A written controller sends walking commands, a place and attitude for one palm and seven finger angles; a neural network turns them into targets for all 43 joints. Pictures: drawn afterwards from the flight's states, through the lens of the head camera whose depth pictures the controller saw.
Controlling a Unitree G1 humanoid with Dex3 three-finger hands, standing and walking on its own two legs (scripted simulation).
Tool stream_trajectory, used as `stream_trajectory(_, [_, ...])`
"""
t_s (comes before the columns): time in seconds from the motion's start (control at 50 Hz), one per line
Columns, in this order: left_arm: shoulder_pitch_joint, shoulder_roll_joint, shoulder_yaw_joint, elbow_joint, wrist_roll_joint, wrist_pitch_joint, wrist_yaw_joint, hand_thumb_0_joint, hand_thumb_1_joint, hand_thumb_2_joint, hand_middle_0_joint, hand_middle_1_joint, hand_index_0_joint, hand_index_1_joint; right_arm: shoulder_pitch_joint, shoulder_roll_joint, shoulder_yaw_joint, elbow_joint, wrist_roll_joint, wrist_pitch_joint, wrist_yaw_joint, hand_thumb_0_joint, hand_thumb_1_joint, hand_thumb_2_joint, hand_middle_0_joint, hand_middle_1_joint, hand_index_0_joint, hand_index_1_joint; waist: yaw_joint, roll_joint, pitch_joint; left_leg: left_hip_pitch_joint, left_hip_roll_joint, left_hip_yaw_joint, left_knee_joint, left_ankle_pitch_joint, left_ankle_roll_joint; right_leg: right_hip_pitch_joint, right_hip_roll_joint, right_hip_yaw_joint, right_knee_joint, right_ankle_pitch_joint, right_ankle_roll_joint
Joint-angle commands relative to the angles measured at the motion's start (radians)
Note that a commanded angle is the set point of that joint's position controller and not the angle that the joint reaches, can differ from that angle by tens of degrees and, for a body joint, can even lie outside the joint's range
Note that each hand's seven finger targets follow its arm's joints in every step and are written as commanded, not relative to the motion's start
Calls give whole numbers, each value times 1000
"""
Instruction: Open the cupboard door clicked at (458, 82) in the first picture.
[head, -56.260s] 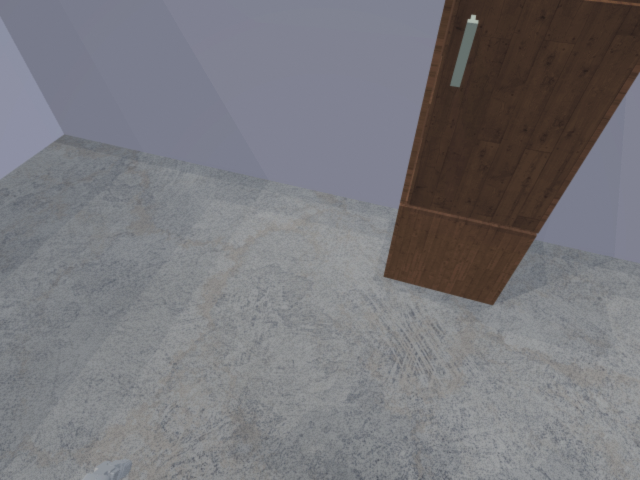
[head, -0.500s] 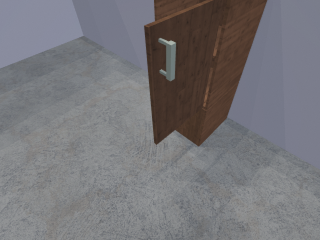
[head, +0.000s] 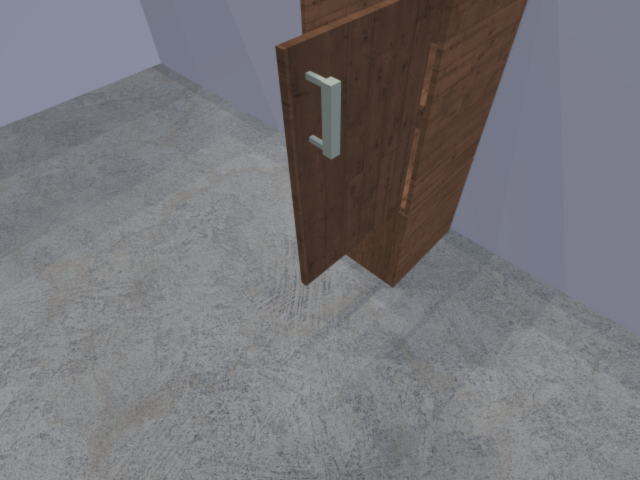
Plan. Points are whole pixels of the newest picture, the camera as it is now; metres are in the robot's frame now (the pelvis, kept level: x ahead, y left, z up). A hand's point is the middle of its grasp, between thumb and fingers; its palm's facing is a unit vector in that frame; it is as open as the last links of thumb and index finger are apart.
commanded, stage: look to check the result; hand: left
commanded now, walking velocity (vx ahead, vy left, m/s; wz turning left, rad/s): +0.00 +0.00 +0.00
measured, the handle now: (322, 115) +0.62 +0.03 +0.13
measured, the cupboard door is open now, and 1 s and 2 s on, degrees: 88 88 88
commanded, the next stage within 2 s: stand and wait in 0.36 s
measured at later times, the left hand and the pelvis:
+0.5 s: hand out of the picture +0.10 +0.22 -0.15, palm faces +0.01 -0.95 -0.33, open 7.4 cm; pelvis +0.02 -0.02 +0.00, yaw +1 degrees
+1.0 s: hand out of the picture +0.09 +0.21 -0.15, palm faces +0.01 -0.94 -0.33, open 7.4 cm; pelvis +0.02 -0.03 +0.00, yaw +0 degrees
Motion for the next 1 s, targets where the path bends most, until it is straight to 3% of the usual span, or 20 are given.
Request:
stream_trajectory(0.0, [-12,182,29,-49,4,-21,13,0,900,900,-200,-300,-200,-300,0,-160,-30,-38,1,-22,-12,0,-900,-900,200,300,200,300,0,-41,-41,-19,112,-112,-88,46,16,18,-97,107,-85,14,-36])
stream_trajectory(0.22, [-63,243,32,-56,4,-31,10,0,900,900,-200,-300,-200,-300,-63,-221,-31,-44,4,-25,-8,0,-900,-900,200,300,200,300,0,-40,-79,19,124,-114,-95,103,12,52,-103,114,-100,94,-41])
stream_trajectory(0.46, [-109,280,28,-62,2,-35,7,0,900,900,-200,-300,-200,-300,-109,-261,-24,-47,2,-26,-5,0,-900,-900,200,300,200,300,0,-28,-73,34,129,-114,-115,134,1,81,-113,117,-123,153,-39])
stream_trajectory(0.74, [-112,291,28,-62,1,-38,10,0,900,900,-200,-300,-200,-300,-111,-266,-23,-47,4,-24,-7,0,-900,-900,200,300,200,300,-1,-40,-109,67,133,-106,-111,168,-2,116,-117,118,-128,231,-40])
stream_trajectory(0.98, [-101,288,27,-57,0,-38,11,0,900,900,-200,-300,-200,-300,-93,-259,-23,-42,4,-23,-9,0,-900,-900,200,300,200,300,1,-38,-89,63,134,-102,-116,155,-4,117,-116,119,-138,225,-40])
